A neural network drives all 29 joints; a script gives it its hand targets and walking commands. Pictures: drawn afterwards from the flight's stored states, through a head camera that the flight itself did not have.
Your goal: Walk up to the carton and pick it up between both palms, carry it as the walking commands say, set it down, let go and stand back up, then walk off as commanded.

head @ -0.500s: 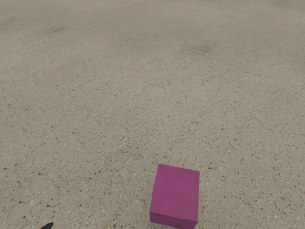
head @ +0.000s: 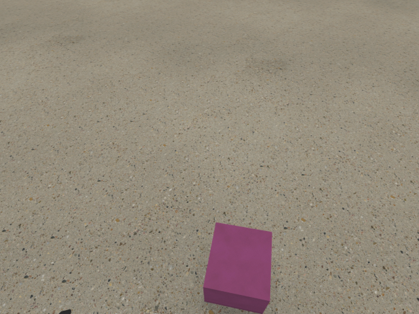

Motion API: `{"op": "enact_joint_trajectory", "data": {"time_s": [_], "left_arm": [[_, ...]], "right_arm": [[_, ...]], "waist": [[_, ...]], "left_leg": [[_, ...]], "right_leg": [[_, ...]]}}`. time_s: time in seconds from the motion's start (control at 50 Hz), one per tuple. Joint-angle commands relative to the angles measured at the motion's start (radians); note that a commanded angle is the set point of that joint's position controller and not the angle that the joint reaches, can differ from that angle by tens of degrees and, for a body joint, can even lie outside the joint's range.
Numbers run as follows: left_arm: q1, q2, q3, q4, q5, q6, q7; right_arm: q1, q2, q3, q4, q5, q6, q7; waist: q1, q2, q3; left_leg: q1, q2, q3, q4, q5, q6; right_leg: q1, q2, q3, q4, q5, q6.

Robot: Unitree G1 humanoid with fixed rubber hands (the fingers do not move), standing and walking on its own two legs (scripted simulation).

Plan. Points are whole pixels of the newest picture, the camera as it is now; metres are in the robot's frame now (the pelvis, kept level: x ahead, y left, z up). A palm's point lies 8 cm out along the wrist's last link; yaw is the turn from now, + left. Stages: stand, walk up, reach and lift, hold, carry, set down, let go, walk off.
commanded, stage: stand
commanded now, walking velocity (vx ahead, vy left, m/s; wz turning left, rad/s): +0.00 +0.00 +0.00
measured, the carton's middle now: (238, 266) +0.46 -0.10 -0.68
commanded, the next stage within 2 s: walk off in 0.22 s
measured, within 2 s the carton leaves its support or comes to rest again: neither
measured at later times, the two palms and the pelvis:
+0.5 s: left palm out of the picture +0.08 +0.31 -0.10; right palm out of the picture +0.07 -0.30 -0.12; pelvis +0.00 +0.00 +0.00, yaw +0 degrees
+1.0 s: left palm out of the picture -0.08 +0.35 -0.14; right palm out of the picture -0.11 -0.21 -0.11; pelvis -0.17 +0.07 +0.00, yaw -4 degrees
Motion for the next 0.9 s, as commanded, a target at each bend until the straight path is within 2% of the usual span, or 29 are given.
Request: {"op": "enact_joint_trajectory", "data": {"time_s": [0.0,0.38,0.42,0.44,0.5,0.54,0.56,0.58,0.6,0.62,0.64,0.66,0.7,0.74,0.76,0.78,0.8,0.82,0.84,0.86,0.88], "left_arm": [[-0.041,0.178,0.029,-0.038,-0.001,-0.010,0.004],[-0.049,0.186,0.024,-0.016,-0.003,-0.013,0.003],[-0.006,0.077,-0.001,0.024,-0.014,0.001,0.000],[0.001,0.112,0.007,0.025,-0.012,0.010,-0.001],[0.029,0.174,0.029,0.026,-0.009,0.031,0.002],[0.032,0.181,0.038,0.017,-0.008,0.044,0.007],[0.036,0.184,0.041,0.013,-0.007,0.052,0.010],[0.017,0.175,0.040,-0.001,-0.002,0.055,0.013],[0.025,0.166,0.038,-0.008,0.005,0.053,0.012],[0.008,0.148,0.035,-0.010,0.007,0.056,0.014],[-0.029,0.128,0.032,-0.017,0.008,0.063,0.020],[-0.051,0.122,0.032,-0.023,0.013,0.071,0.024],[-0.048,0.131,0.037,-0.024,0.016,0.089,0.026],[-0.031,0.143,0.047,-0.018,0.010,0.098,0.022],[-0.036,0.143,0.052,-0.018,0.005,0.101,0.021],[-0.042,0.125,0.052,-0.022,-0.001,0.102,0.021],[0.002,0.082,0.046,-0.025,-0.003,0.099,0.016],[-0.022,0.020,0.037,-0.065,0.006,0.098,0.023],[-0.087,0.062,0.057,-0.070,0.021,0.117,0.026],[-0.051,0.036,0.065,-0.071,0.007,0.123,0.016],[0.030,0.035,0.071,-0.054,0.002,0.119,0.008]], "right_arm": [[-0.012,-0.160,-0.032,-0.038,0.000,-0.010,-0.004],[-0.019,-0.165,-0.031,-0.010,0.001,-0.012,-0.002],[0.034,-0.062,-0.008,0.034,0.016,0.004,0.000],[0.035,-0.088,-0.012,0.027,0.016,0.018,0.001],[0.060,-0.123,-0.024,0.004,0.017,0.045,-0.007],[0.071,-0.110,-0.027,-0.007,0.019,0.055,-0.014],[0.073,-0.093,-0.027,-0.013,0.020,0.061,-0.016],[0.075,-0.071,-0.030,-0.018,0.017,0.069,-0.019],[0.059,-0.057,-0.032,-0.020,0.015,0.080,-0.022],[0.049,-0.037,-0.036,-0.020,0.015,0.086,-0.024],[0.055,-0.021,-0.038,-0.018,0.017,0.091,-0.025],[0.059,-0.014,-0.039,-0.017,0.018,0.095,-0.025],[0.085,-0.001,-0.043,-0.004,0.021,0.102,-0.022],[0.112,0.006,-0.048,0.003,0.026,0.104,-0.020],[0.146,0.009,-0.051,0.011,0.028,0.104,-0.020],[0.172,0.003,-0.054,0.017,0.020,0.101,-0.021],[0.160,-0.039,-0.062,0.001,-0.001,0.095,-0.022],[0.052,-0.181,-0.085,-0.066,-0.012,0.095,-0.020],[0.030,-0.175,-0.085,-0.077,-0.036,0.098,-0.017],[-0.081,-0.110,-0.071,-0.087,-0.039,0.099,-0.022],[-0.174,-0.077,-0.067,-0.109,-0.032,0.100,-0.024]], "waist": [[0.000,-0.027,-0.026],[-0.001,-0.028,-0.029],[0.000,-0.026,-0.024],[0.003,-0.030,-0.014],[-0.003,-0.063,-0.073],[-0.003,-0.101,-0.110],[-0.001,-0.138,-0.124],[-0.004,-0.215,-0.138],[0.010,-0.193,-0.147],[-0.006,-0.143,-0.143],[-0.029,-0.133,-0.118],[-0.038,-0.146,-0.106],[-0.031,-0.173,-0.110],[-0.021,-0.185,-0.122],[-0.032,-0.177,-0.120],[-0.041,-0.140,-0.094],[-0.030,0.038,-0.050],[-0.044,0.363,-0.008],[-0.084,0.236,0.034],[0.006,0.122,0.061],[0.070,0.080,0.063]], "left_leg": [[-0.151,0.120,-0.085,-0.061,0.193,0.005],[-0.143,0.126,-0.077,-0.075,0.188,0.008],[-0.138,0.133,-0.072,-0.054,0.293,-0.006],[-0.139,0.139,-0.068,-0.010,0.353,-0.007],[-0.161,0.127,-0.031,0.128,0.350,-0.003],[-0.191,0.087,-0.003,0.241,0.285,-0.008],[-0.213,0.051,0.024,0.335,0.180,-0.017],[-0.239,0.018,0.055,0.500,-0.173,-0.027],[-0.253,0.028,0.040,0.638,-0.339,-0.037],[-0.246,0.044,0.019,0.680,-0.343,-0.043],[-0.237,0.057,0.017,0.659,-0.312,-0.044],[-0.238,0.060,0.024,0.612,-0.275,-0.046],[-0.243,0.053,0.053,0.484,-0.226,-0.049],[-0.209,0.045,0.082,0.337,-0.157,-0.036],[-0.169,0.041,0.102,0.232,-0.086,-0.023],[-0.136,0.043,0.099,0.104,-0.004,-0.009],[-0.149,0.153,-0.065,-0.070,-0.052,0.011],[-0.334,0.490,-0.384,-0.220,0.010,0.142],[-0.583,0.510,-0.340,-0.208,0.045,0.213],[-0.642,0.402,-0.206,-0.164,0.047,0.173],[-0.610,0.315,-0.102,-0.117,0.096,0.124]], "right_leg": [[0.134,-0.150,0.180,-0.050,0.135,-0.004],[0.135,-0.152,0.186,-0.060,0.148,-0.007],[0.128,-0.157,0.173,-0.043,0.270,0.006],[0.110,-0.160,0.171,-0.026,0.357,0.010],[0.101,-0.194,0.180,0.020,0.538,-0.019],[0.091,-0.245,0.226,0.014,0.619,-0.071],[0.080,-0.294,0.267,-0.011,0.683,-0.117],[0.054,-0.373,0.325,-0.043,0.780,-0.176],[0.028,-0.414,0.341,-0.061,0.838,-0.217],[-0.009,-0.400,0.310,-0.055,0.805,-0.211],[-0.060,-0.366,0.270,-0.057,0.720,-0.178],[-0.078,-0.335,0.252,-0.067,0.635,-0.143],[-0.048,-0.302,0.250,-0.084,0.470,-0.106],[-0.038,-0.286,0.258,-0.101,0.302,-0.078],[-0.065,-0.270,0.249,-0.099,0.199,-0.056],[-0.126,-0.239,0.226,-0.066,0.069,-0.018],[-0.234,-0.145,0.157,0.071,-0.128,0.031],[-0.357,0.064,0.015,0.429,-0.437,0.101],[-0.238,0.051,0.180,0.731,-0.493,0.097],[-0.201,0.065,0.225,0.891,-0.406,0.079],[-0.211,0.062,0.203,0.958,-0.325,0.073]]}}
